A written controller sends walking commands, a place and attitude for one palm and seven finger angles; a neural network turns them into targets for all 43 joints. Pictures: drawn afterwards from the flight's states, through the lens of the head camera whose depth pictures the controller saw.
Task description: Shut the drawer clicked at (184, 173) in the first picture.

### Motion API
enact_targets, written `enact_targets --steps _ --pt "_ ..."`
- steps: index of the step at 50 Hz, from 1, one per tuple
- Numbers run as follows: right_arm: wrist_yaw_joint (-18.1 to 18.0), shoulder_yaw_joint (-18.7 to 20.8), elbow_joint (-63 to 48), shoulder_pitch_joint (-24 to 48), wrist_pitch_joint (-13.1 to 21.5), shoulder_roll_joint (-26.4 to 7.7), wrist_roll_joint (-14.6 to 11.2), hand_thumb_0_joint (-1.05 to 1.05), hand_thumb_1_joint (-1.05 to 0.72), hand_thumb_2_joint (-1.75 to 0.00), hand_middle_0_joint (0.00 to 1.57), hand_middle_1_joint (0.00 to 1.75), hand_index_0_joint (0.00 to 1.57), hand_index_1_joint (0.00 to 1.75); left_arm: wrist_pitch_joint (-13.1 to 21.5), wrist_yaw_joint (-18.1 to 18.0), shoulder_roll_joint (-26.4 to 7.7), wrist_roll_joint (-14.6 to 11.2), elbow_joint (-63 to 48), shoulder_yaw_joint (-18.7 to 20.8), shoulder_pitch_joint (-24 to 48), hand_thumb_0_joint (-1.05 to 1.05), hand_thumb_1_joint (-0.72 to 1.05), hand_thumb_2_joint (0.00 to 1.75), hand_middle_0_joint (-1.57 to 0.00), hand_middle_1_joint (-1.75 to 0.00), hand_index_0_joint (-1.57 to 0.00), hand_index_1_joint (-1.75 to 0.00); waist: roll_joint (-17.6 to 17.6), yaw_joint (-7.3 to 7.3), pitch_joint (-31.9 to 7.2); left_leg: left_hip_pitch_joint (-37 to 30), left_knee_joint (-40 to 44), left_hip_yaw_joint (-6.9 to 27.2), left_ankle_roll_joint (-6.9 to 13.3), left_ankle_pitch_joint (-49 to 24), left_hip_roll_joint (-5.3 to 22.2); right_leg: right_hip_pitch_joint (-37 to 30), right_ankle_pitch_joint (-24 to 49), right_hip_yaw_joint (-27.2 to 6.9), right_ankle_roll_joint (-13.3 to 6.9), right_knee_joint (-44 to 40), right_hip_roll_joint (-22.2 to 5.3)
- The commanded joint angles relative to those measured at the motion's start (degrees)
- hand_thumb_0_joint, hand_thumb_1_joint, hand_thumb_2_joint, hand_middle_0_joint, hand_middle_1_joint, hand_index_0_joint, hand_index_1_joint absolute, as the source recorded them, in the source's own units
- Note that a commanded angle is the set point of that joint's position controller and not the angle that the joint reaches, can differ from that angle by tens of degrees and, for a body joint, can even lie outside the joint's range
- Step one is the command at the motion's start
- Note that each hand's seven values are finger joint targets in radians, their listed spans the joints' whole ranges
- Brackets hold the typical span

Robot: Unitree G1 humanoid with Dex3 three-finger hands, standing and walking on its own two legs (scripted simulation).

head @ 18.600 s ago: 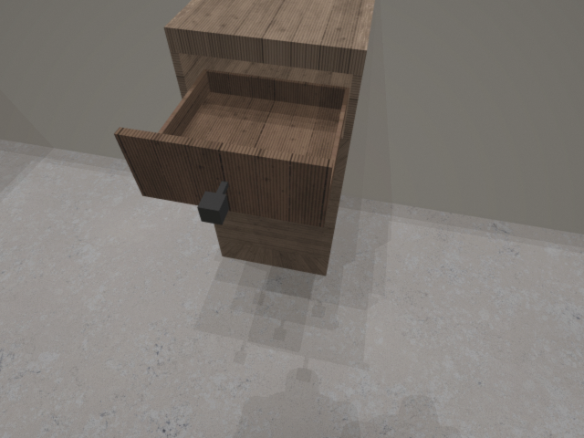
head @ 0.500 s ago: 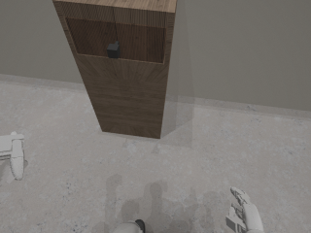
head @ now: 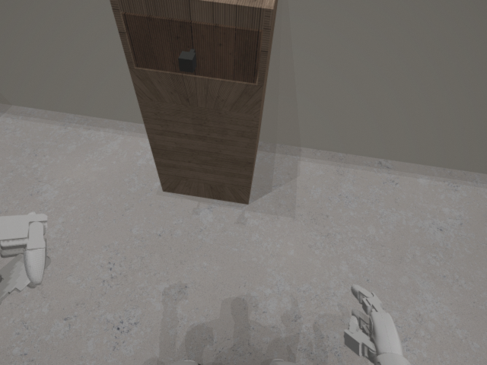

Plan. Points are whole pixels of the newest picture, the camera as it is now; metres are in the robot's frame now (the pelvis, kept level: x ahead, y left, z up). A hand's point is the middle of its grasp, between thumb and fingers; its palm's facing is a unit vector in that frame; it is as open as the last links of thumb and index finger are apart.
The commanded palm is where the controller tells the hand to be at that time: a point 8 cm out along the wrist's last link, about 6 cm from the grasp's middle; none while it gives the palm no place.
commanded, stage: stop stepping back and stand still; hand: left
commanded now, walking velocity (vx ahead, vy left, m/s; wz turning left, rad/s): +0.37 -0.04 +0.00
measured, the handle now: (189, 58) +0.87 +0.21 +0.01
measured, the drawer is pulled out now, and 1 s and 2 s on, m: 0.00 0.00 0.00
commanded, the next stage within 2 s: let the arm hang, fingers relaxed in 1.00 s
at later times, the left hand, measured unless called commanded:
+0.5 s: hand out of the picture +0.09 +0.21 +0.18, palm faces +0.38 -0.80 -0.47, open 3.2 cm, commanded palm +0.03 +0.25 +0.19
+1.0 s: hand out of the picture +0.06 +0.21 +0.17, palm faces +0.41 -0.78 -0.48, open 3.2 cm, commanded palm +0.00 +0.25 +0.19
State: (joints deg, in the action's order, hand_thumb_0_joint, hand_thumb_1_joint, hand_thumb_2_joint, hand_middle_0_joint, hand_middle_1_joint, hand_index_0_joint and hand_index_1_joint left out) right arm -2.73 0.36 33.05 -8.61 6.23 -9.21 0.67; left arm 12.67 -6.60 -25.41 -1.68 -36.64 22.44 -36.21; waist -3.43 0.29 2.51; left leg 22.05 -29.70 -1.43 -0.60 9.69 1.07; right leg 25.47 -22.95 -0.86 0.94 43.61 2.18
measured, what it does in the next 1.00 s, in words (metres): walks backwards: right foot, then left foot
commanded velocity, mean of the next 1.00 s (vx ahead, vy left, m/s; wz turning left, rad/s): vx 0.13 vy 0.02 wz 0.00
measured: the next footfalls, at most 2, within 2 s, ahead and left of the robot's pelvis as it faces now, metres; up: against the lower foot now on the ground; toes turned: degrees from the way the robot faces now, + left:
right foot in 0.06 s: -0.01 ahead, -0.11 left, +0.00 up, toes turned +3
left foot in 0.28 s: -0.01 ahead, +0.13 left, +0.00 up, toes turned +1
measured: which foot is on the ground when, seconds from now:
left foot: down 0.00-0.06, up 0.08-0.26, down 0.28-0.44, up 0.46-0.68, down 0.70-1.00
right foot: up 0.00-0.04, down 0.06-1.00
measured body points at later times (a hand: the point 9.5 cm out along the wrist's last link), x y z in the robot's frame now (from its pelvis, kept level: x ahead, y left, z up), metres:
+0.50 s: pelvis -0.09 -0.03 +0.00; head -0.12 -0.02 +0.45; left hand +0.06 +0.25 +0.20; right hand +0.04 -0.27 -0.09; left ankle -0.07 +0.12 -0.70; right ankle -0.03 -0.09 -0.73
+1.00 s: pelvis -0.12 -0.03 +0.00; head -0.12 -0.04 +0.45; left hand +0.03 +0.25 +0.20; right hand +0.04 -0.26 -0.10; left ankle -0.12 +0.09 -0.71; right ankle -0.05 -0.10 -0.73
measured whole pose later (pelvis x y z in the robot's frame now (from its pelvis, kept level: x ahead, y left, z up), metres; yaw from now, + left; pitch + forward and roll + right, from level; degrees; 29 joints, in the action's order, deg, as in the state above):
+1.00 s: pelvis -0.12 -0.03 +0.00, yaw +2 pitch -1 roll +1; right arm -3.5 -0.5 38.1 -13.1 4.7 -11.0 0.1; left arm 11.5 -7.9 -20.8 0.0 -30.2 20.1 -33.9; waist -0.4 0.0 0.2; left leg 19.5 -43.2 -2.0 1.3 21.8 0.0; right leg 19.0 -10.3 4.3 -4.4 30.2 0.9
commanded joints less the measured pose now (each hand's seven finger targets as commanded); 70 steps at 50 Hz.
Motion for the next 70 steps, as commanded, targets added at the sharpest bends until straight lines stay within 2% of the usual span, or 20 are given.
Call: enact_targets --steps 1,4,11,15,19,21,23,28,33,36,37,41,44,51,54,55,58,62,67,70 --pt "0.14 3.01 -8.75 1.1 3.54 -9.72 -1.12 0.0 -0.9 -0.9 0.2 0.3 0.2 0.3 3.53 -1.71 -6.7 -0.86 -14.81 7.25 -3.61 0.0 0.9 0.9 -1.4 -1.6 -1.4 -1.6 10.81 0.45 -11.76 -2.52 3.71 5.55 5.03 -6.37 11.5 -14.84 6.68 0.53 0.52 -14.43 -2.65" --pt "-0.78 2.3 -8.51 2.89 1.55 -8.11 -1.32 0.0 -0.9 -0.9 0.2 0.3 0.2 0.3 1.5 -2.61 -8.97 -1.61 -8.53 8.81 0.1 0.0 0.9 0.9 -1.4 -1.6 -1.4 -1.6 -9.81 -0.27 -3.46 3.26 -20.96 1.57 -0.29 15.95 -0.89 -0.12 -10.37 -25.36 -10.1 -36.13 -21.27" --pt "-3.29 1.06 -6.31 2.24 1.73 -8.69 -0.71 0.0 -0.9 -0.9 0.2 0.3 0.2 0.3 0.97 -3.28 -4.34 -0.17 -3.55 3.65 1.94 0.0 0.9 0.9 -1.4 -1.6 -1.4 -1.6 0.39 -1.65 -3.57 -10.64 2.49 0.19 2.48 12.42 0.79 2.59 -14.28 -6.38 -4.92 -26.44 -11.79" --pt "-3.17 1.53 -8.33 0.43 3.37 -10.59 -0.62 0.0 -0.9 -0.9 0.2 0.3 0.2 0.3 2.3 -3.8 -5.19 1.02 -12.0 2.62 6.22 0.0 0.9 0.9 -1.4 -1.6 -1.4 -1.6 13.38 -1.35 -5.3 -6.86 16.74 22.71 9.93 18.13 14.99 -2.55 2.27 3.34 0.07 -0.56 -1.58" --pt "-2.54 1.31 -6.83 1.52 3.19 -9.88 -0.51 0.0 -0.9 -0.9 0.2 0.3 0.2 0.3 1.52 -3.66 -6.4 1.96 -8.97 4.71 1.73 0.0 0.9 0.9 -1.4 -1.6 -1.4 -1.6 15.16 -0.29 -1.34 8.51 15.68 11.28 7.5 30.95 10.11 -16.31 -0.43 3.83 -1.11 -8.99 -2.02" --pt "-2.48 2.05 -7.05 1.97 2.58 -9.91 -0.1 0.0 -0.9 -0.9 0.2 0.3 0.2 0.3 1.74 -3.41 -6.62 2.17 -7.14 4.45 2.87 0.0 0.9 0.9 -1.4 -1.6 -1.4 -1.6 3.65 -0.08 2.04 12.73 1.21 4.13 4.09 26.08 2.24 -16.18 -8.91 -6.26 -4.58 -21.79 -6.04" --pt "-2.22 2.95 -6.13 2.07 2.12 -9.84 -0.32 0.0 -0.9 -0.9 0.2 0.3 0.2 0.3 1.38 -3.4 -7.98 1.11 -6.16 5.55 6.09 0.0 0.9 0.9 -1.4 -1.6 -1.4 -1.6 -10.94 0.47 0.16 12.2 -28.56 0.64 2.03 17.64 -1.78 -7.46 -25.74 -31.56 -11.62 -37.66 -22.42" --pt "-2.44 1.74 -4.71 -1.26 1.62 -8.24 0.18 0.0 -0.9 -0.9 0.2 0.3 0.2 0.3 2.35 -2.53 -5.71 0.56 -1.95 4.37 4.4 0.0 0.9 0.9 -1.4 -1.6 -1.4 -1.6 -4.34 -2.19 -3.33 -1.5 -22.93 -1.83 1.66 10.84 0.81 5.39 -23.69 -12.29 -8.07 -35.81 -16.49" --pt "-3.47 1.29 -5.4 -1.51 3.14 -9.11 0.37 0.0 -0.9 -0.9 0.2 0.3 0.2 0.3 2.43 -3.54 -4.83 0.94 -7.05 2.89 4.82 0.0 0.9 0.9 -1.4 -1.6 -1.4 -1.6 1.48 -1.66 -5.91 -12.11 5.28 -2.88 4.09 12.59 0.05 -2.65 -13.43 -6.73 -5.23 -26.14 -12.78" --pt "-2.85 1.3 -6.86 -1.14 3.88 -9.8 0.11 0.0 -0.9 -0.9 0.2 0.3 0.2 0.3 3.12 -4.11 -5.62 1.8 -11.12 3.59 6.34 0.0 0.9 0.9 -1.4 -1.6 -1.4 -1.6 19.44 -1.36 -4.68 -10.6 18.6 21.99 11.67 20.4 16.92 2.18 -2.54 2.58 0.39 3.35 -2.35" --pt "-2.64 1.97 -6.58 -0.7 4.07 -9.77 0.34 0.0 -0.9 -0.9 0.2 0.3 0.2 0.3 2.71 -3.83 -7.56 2.59 -12.63 4.71 5.93 0.0 0.9 0.9 -1.4 -1.6 -1.4 -1.6 13.76 -0.41 -8.61 -12.55 13.54 14.06 11.54 2.95 14.64 -0.65 -2.63 2.57 1.52 8.12 -1.39" --pt "-1.9 1.08 -6.3 0.84 3.86 -9.04 -1.12 0.0 -0.9 -0.9 0.2 0.3 0.2 0.3 1.69 -3.18 -6.01 1.83 -4.93 5.08 2.52 0.0 0.9 0.9 -1.4 -1.6 -1.4 -1.6 11.24 -0.13 1.13 8.0 11.22 7.57 7.23 18.93 10.4 -15.88 4.4 2.48 0.02 -11.63 -3.97" --pt "-1.74 2.06 -6.33 1.38 2.42 -8.96 -0.91 0.0 -0.9 -0.9 0.2 0.3 0.2 0.3 1.56 -2.74 -7.48 0.86 -3.64 5.53 5.1 0.0 0.9 0.9 -1.4 -1.6 -1.4 -1.6 -9.9 -1.3 1.42 2.64 -12.35 0.35 2.09 15.03 -1.14 -4.5 -9.34 -21.32 -6.66 -33.96 -17.21" --pt "-2.19 0.75 -5.18 0.58 2.48 -7.62 -0.06 0.0 -0.9 -0.9 0.2 0.3 0.2 0.3 2.3 -2.96 -5.18 0.86 -7.09 4.42 1.83 0.0 0.9 0.9 -1.4 -1.6 -1.4 -1.6 -2.14 -1.12 -7.2 -10.79 1.3 -0.51 2.94 9.08 -0.19 -6.4 -4.68 -8.79 -5.16 -28.46 -13.06" --pt "-2.77 1.09 -6.11 0.85 2.99 -9.52 0.22 0.0 -0.9 -0.9 0.2 0.3 0.2 0.3 3.27 -3.55 -5.13 1.21 -10.08 3.98 2.31 0.0 0.9 0.9 -1.4 -1.6 -1.4 -1.6 11.16 -0.11 -5.58 -7.92 13.36 10.33 5.94 12.76 7.68 -9.49 2.43 -4.42 -1.25 -19.32 -5.99" --pt "2.65 5.88 7.9 -0.05 7.21 -19.0 0.09 0.0 -0.9 -0.9 0.2 0.3 0.2 0.3 -2.96 4.9 3.82 4.29 40.87 -19.03 9.78 0.0 0.9 0.9 -1.4 -1.6 -1.4 -1.6 12.54 -5.32 -0.05 -4.36 4.82 14.57 7.21 -8.01 10.55 -0.44 18.17 1.48 -0.78 -6.29 -6.36" --pt "2.99 3.36 6.37 -0.75 -0.78 -13.07 -0.37 0.0 -0.9 -0.9 0.2 0.3 0.2 0.3 -12.03 6.51 5.3 3.79 44.06 -15.3 11.72 0.0 0.9 0.9 -1.28 -1.47 -1.28 -1.47 4.46 -0.92 -4.88 4.17 3.9 10.14 5.33 -3.8 8.04 -9.87 10.86 -0.66 -1.91 -10.55 -6.11" --pt "2.69 2.75 8.17 -5.18 -3.29 -13.18 -0.01 0.0 -0.9 -0.9 0.2 0.3 0.2 0.3 -11.42 6.26 1.8 3.81 57.05 -17.02 17.87 0.0 0.9 0.9 -1.12 -1.3 -1.12 -1.3 -11.74 -1.92 -11.21 -6.41 -3.0 4.87 2.82 -2.38 0.95 -13.15 25.11 -6.43 -5.85 -17.37 -11.14" --pt "2.82 1.51 12.23 -0.84 -5.66 -13.12 1.05 0.0 -0.9 -0.9 0.2 0.3 0.2 0.3 -12.99 5.88 1.83 2.98 72.95 -19.24 23.48 0.0 0.9 0.9 -0.92 -1.08 -0.92 -1.08 11.24 -0.35 -0.54 -1.4 8.89 9.57 4.1 5.22 4.24 -10.01 5.31 -4.69 -3.91 -19.74 -6.21" --pt "2.57 1.34 14.6 -2.16 -6.11 -12.52 0.67 0.0 -0.9 -0.9 0.2 0.3 0.2 0.3 -12.65 5.83 1.92 2.96 80.53 -19.89 21.59 0.0 0.9 0.9 -0.8 -0.95 -0.8 -0.95 9.63 0.28 -2.19 -1.52 9.95 8.76 3.63 9.74 3.72 -13.81 5.32 -5.38 -4.08 -21.94 -6.04"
